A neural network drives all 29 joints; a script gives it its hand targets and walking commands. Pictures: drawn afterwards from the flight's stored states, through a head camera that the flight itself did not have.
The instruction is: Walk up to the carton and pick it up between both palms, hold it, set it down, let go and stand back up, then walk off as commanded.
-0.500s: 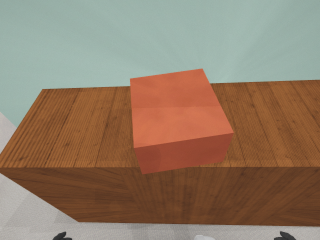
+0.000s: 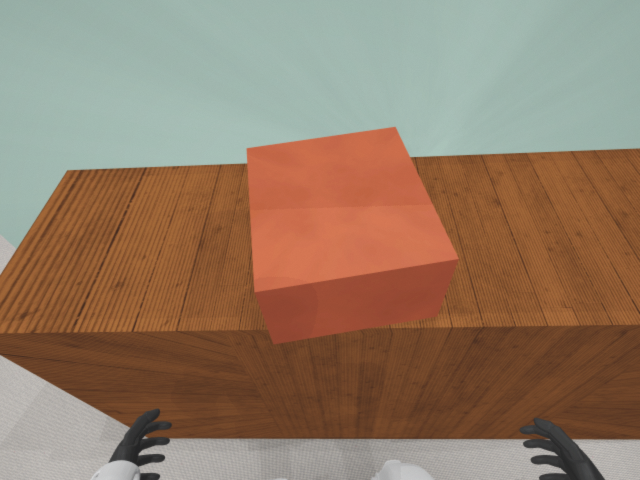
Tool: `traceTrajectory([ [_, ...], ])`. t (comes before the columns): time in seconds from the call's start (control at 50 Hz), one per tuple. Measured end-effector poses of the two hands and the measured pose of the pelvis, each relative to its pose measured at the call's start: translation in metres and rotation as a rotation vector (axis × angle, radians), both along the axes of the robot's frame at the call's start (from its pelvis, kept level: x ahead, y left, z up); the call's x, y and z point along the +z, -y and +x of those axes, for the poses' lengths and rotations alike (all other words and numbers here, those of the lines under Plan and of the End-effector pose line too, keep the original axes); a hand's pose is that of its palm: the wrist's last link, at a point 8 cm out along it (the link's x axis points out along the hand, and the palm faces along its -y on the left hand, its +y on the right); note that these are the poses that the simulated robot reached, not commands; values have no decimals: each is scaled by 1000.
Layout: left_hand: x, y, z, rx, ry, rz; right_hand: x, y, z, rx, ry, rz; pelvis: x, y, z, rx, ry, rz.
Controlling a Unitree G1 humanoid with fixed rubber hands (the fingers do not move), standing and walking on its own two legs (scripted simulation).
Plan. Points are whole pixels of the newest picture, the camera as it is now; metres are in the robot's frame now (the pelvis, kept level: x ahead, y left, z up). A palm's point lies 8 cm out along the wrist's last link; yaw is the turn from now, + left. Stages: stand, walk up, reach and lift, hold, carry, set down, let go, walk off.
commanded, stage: reach and lift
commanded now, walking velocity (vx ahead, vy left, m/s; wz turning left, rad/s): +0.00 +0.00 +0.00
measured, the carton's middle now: (338, 229) +0.46 -0.02 +0.03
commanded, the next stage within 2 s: none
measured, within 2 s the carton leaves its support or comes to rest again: neither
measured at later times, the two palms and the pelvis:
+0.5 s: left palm (119, 464) +0.17 +0.25 -0.03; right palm out of the picture +0.12 -0.28 -0.05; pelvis -0.01 +0.00 +0.01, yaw +0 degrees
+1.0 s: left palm (146, 416) +0.21 +0.21 +0.03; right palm (599, 433) +0.17 -0.27 +0.02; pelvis +0.00 -0.02 +0.02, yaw +0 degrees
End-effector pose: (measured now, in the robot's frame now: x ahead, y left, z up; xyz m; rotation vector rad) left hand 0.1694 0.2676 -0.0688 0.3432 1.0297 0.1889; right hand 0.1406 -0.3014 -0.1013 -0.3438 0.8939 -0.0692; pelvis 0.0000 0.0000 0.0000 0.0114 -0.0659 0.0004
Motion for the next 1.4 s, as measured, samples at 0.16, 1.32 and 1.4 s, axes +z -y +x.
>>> traceTrajectory([
  [0.16, 11, 26, 22, -27, 100, -46, 6, 3, -5, 6, 32, -9, 0, 6, 0, -3, 0, 4],
  [1.32, 140, 55, 71, -48, 721, -114, 151, -52, 66, 67, 499, 216, 32, 4, 30, 1, -66, 3],
  [1.4, 148, 54, 74, -50, 763, -120, 157, -56, 73, 62, 533, 233, 32, 1, 35, 2, -73, -1],
])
